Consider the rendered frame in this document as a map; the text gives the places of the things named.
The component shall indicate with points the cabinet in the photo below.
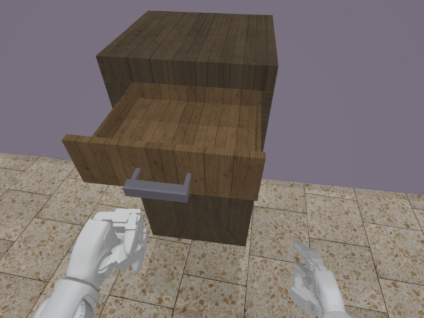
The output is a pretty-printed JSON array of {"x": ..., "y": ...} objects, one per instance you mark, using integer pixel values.
[{"x": 233, "y": 51}]

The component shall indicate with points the drawer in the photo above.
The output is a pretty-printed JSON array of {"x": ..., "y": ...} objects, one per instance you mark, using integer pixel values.
[{"x": 170, "y": 130}]

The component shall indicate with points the right robot hand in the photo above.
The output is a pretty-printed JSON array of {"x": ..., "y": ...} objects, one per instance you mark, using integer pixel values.
[{"x": 321, "y": 293}]

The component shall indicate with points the robot left forearm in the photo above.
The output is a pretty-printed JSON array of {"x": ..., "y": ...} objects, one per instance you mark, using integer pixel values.
[{"x": 71, "y": 298}]

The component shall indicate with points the left robot hand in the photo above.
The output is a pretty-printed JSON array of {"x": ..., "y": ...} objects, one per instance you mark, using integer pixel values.
[{"x": 89, "y": 260}]

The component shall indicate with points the handle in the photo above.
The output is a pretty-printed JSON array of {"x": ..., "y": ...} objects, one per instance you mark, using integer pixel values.
[{"x": 156, "y": 190}]

